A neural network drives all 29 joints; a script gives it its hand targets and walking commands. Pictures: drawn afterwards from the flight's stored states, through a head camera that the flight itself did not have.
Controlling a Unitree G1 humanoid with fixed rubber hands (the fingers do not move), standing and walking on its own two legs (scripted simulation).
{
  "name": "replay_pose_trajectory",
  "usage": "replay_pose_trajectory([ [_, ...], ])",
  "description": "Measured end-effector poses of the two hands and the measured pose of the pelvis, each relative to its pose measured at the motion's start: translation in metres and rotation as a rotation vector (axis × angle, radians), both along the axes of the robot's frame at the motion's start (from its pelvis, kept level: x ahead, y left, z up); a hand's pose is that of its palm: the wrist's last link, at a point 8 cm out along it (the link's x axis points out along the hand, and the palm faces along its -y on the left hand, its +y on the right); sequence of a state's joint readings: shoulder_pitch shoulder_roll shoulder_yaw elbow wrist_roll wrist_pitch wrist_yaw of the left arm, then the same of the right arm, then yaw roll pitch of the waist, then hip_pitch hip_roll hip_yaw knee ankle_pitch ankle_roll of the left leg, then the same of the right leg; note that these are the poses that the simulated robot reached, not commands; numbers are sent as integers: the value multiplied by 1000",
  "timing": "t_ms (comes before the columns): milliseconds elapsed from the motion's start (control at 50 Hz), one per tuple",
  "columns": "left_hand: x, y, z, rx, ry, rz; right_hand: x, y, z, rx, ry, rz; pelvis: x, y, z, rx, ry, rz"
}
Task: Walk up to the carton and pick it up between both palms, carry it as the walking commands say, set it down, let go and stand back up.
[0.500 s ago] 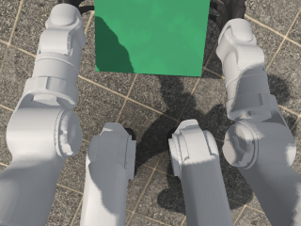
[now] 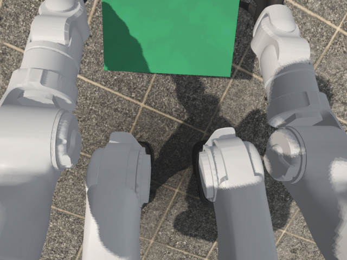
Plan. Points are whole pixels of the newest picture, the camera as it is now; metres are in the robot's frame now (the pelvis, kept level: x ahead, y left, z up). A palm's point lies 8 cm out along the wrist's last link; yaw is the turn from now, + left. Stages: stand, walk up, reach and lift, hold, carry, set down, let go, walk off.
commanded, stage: set down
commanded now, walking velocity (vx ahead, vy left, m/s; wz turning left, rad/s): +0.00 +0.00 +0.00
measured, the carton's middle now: out of the picture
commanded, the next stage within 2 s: none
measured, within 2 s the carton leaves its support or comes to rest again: rests again in 0.26 s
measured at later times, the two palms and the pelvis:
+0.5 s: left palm (78, 1) +0.54 +0.17 -0.19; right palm (264, 15) +0.53 -0.16 -0.18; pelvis -0.01 +0.00 -0.01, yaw +0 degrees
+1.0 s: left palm (78, 2) +0.55 +0.17 -0.19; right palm (266, 15) +0.53 -0.16 -0.19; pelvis -0.01 +0.00 -0.02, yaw +0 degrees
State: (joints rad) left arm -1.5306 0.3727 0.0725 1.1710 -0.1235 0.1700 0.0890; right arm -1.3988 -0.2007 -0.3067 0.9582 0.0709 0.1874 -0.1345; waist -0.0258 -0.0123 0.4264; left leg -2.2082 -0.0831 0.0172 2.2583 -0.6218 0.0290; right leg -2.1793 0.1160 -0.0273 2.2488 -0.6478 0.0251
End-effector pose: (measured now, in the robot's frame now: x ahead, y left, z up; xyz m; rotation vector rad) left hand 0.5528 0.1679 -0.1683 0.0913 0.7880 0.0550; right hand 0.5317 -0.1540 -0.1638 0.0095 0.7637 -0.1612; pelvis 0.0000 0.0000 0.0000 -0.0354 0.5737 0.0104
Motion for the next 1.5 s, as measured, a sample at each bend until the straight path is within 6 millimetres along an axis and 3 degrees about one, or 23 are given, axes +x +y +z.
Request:
replay_pose_trajectory([
  [380, -9, -1, -19, -13, 29, -15, -6, -4, -16, -1, 29, 27, -7, -1, -8, 3, -62, 1],
  [1080, -8, -1, -23, -53, 7, -42, -4, -10, -23, 10, 39, 62, -7, -2, -19, 2, -78, -4],
  [1380, -7, -1, -24, -47, -10, -38, -4, -9, -24, 5, 23, 51, -9, -1, -14, 1, -61, -2],
  [1500, 2, 0, -20, -45, -33, -4, 0, -8, -22, -10, 16, 34, -9, -2, -11, 3, -45, -3],
])
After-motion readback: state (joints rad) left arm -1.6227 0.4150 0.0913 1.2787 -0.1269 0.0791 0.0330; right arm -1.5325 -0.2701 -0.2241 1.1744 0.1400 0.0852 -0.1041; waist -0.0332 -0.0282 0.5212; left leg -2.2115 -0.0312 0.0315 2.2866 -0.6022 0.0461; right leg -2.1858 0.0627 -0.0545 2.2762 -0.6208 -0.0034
